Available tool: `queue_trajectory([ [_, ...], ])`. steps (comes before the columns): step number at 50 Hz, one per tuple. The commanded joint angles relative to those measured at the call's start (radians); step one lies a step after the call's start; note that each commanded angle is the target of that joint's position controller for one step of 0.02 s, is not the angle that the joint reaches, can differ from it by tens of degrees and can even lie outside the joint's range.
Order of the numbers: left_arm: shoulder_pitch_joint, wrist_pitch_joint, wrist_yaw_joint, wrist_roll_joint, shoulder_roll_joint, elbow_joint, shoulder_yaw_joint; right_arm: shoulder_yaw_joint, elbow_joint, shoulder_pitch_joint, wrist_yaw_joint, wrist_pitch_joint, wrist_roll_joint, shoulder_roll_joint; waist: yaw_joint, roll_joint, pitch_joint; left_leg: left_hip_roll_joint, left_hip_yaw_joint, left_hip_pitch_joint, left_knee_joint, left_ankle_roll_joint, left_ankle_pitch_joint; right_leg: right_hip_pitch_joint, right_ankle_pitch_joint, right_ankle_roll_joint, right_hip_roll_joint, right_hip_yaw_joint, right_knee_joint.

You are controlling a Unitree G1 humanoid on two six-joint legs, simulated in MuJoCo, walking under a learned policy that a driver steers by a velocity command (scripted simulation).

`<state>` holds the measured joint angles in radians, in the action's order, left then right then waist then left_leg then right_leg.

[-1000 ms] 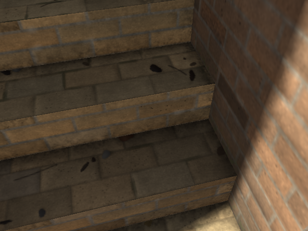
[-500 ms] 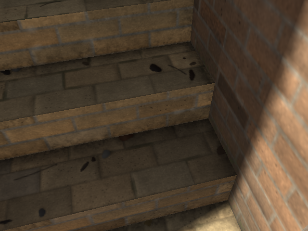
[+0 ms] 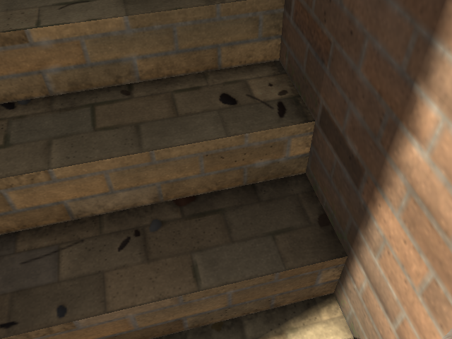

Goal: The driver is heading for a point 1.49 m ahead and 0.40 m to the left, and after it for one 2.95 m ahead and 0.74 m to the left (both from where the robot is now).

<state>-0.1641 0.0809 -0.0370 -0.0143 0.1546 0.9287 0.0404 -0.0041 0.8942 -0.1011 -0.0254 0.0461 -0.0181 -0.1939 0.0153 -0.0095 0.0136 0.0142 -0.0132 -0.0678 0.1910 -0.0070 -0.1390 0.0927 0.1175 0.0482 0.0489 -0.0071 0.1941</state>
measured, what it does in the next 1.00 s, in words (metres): stands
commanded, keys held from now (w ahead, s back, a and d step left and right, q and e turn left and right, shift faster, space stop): w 1.00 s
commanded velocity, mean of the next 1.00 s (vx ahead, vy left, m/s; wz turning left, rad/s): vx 0.50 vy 0.00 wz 0.00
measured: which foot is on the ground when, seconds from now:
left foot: down 0.00-1.00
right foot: down 0.00-1.00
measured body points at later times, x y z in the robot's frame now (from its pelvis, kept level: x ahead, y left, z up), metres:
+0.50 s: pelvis +0.00 +0.00 +0.00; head +0.01 +0.00 +0.45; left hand +0.12 +0.21 -0.13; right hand +0.14 -0.23 -0.12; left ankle -0.03 +0.11 -0.75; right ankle -0.01 -0.09 -0.75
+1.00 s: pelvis +0.00 +0.00 +0.00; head +0.01 +0.00 +0.45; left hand +0.12 +0.21 -0.13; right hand +0.14 -0.23 -0.12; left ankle -0.03 +0.12 -0.75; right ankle -0.01 -0.09 -0.75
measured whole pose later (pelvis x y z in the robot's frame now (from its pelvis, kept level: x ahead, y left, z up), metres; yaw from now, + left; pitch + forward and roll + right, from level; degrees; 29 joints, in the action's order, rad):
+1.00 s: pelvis +0.00 +0.00 +0.00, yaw +0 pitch +1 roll +0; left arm -0.16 0.08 -0.04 -0.01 0.16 0.92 0.04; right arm 0.00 0.89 -0.10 -0.02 0.05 -0.02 -0.19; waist 0.02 -0.01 0.01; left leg 0.01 -0.02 -0.07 0.19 0.00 -0.14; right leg 0.10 0.12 0.05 0.05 0.00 0.20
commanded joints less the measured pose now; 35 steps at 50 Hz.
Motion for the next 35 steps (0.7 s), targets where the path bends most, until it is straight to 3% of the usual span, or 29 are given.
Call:
queue_trajectory([
  [1, -0.004, 0.015, -0.005, 0.006, 0.067, -0.044, -0.015, 0.02, -0.035, 0.018, -0.006, 0.014, -0.003, -0.091, -0.007, 0.029, 0.067, -0.139, -0.093, 0.013, -0.002, -0.009, 0.132, -0.036, -0.131, -0.009, -0.166, 0.112, -0.007],
  [2, 0.01, 0.014, -0.005, 0.006, 0.076, -0.058, -0.015, 0.017, -0.046, 0.04, -0.007, 0.019, -0.007, -0.088, -0.009, 0.029, 0.044, -0.143, -0.088, -0.002, -0.008, -0.003, 0.112, -0.026, -0.113, -0.009, -0.162, 0.114, -0.016],
  [3, 0.026, 0.013, -0.002, -0.003, 0.074, -0.053, -0.014, 0.017, -0.063, 0.061, -0.002, 0.015, 0.001, -0.087, 0.0, 0.006, 0.023, -0.135, -0.087, -0.014, -0.014, -0.006, 0.144, -0.01, -0.155, -0.006, -0.174, 0.123, -0.018],
  [6, 0.016, 0.013, -0.001, 0.0, 0.081, -0.053, -0.016, 0.018, -0.061, 0.048, -0.001, 0.013, 0.002, -0.088, 0.0, 0.011, 0.058, -0.136, -0.086, 0.002, -0.005, -0.007, 0.162, -0.035, -0.203, -0.007, -0.175, 0.118, -0.003],
  [14, 0.019, 0.012, -0.002, 0.0, 0.077, -0.054, -0.015, 0.018, -0.065, 0.048, -0.001, 0.013, 0.0, -0.088, 0.001, 0.017, 0.054, -0.136, -0.087, 0.002, -0.007, -0.006, 0.155, -0.03, -0.184, -0.008, -0.174, 0.117, -0.008],
  [15, 0.013, 0.013, -0.004, 0.006, 0.079, -0.061, -0.016, 0.017, -0.049, 0.038, -0.007, 0.018, -0.006, -0.089, -0.008, 0.033, 0.064, -0.143, -0.089, 0.004, -0.005, -0.002, 0.12, -0.04, -0.137, -0.009, -0.163, 0.113, -0.009],
  [16, 0.024, 0.013, -0.002, -0.002, 0.074, -0.056, -0.014, 0.018, -0.065, 0.054, -0.002, 0.015, 0.0, -0.09, 0.0, 0.01, 0.037, -0.135, -0.087, -0.01, -0.01, -0.005, 0.145, -0.021, -0.164, -0.007, -0.174, 0.12, -0.013],
  [23, 0.021, 0.013, -0.001, 0.0, 0.077, -0.056, -0.015, 0.018, -0.066, 0.049, -0.001, 0.013, 0.0, -0.088, 0.001, 0.018, 0.054, -0.136, -0.087, 0.002, -0.006, -0.006, 0.153, -0.027, -0.181, -0.009, -0.174, 0.118, -0.007],
  [24, 0.015, 0.013, -0.003, 0.006, 0.078, -0.063, -0.016, 0.017, -0.05, 0.039, -0.006, 0.018, -0.006, -0.089, -0.008, 0.033, 0.063, -0.143, -0.089, 0.004, -0.004, -0.002, 0.118, -0.037, -0.133, -0.009, -0.163, 0.113, -0.009],
  [25, 0.025, 0.013, -0.002, -0.002, 0.074, -0.057, -0.013, 0.018, -0.066, 0.054, -0.002, 0.015, 0.0, -0.09, 0.0, 0.01, 0.036, -0.135, -0.087, -0.01, -0.01, -0.005, 0.145, -0.018, -0.162, -0.008, -0.173, 0.12, -0.013],
  [31, 0.021, 0.013, -0.001, 0.0, 0.077, -0.057, -0.015, 0.018, -0.067, 0.049, -0.001, 0.013, 0.0, -0.088, 0.001, 0.018, 0.056, -0.136, -0.087, 0.002, -0.005, -0.006, 0.154, -0.028, -0.182, -0.009, -0.173, 0.118, -0.006],
  [32, 0.001, 0.015, -0.004, 0.006, 0.068, -0.05, -0.016, 0.02, -0.039, 0.02, -0.005, 0.014, -0.003, -0.093, -0.007, 0.029, 0.068, -0.138, -0.093, 0.012, 0.001, -0.007, 0.131, -0.033, -0.128, -0.01, -0.164, 0.113, -0.005],
  [33, 0.013, 0.014, -0.004, 0.006, 0.077, -0.063, -0.015, 0.017, -0.05, 0.042, -0.007, 0.019, -0.007, -0.09, -0.009, 0.029, 0.045, -0.142, -0.088, -0.003, -0.005, -0.001, 0.112, -0.022, -0.111, -0.01, -0.161, 0.115, -0.014],
  [35, 0.024, 0.013, -0.001, -0.002, 0.079, -0.059, -0.015, 0.017, -0.066, 0.059, -0.001, 0.014, 0.001, -0.086, 0.0, 0.006, 0.039, -0.136, -0.087, -0.006, -0.008, -0.005, 0.155, -0.019, -0.18, -0.007, -0.174, 0.121, -0.008],
])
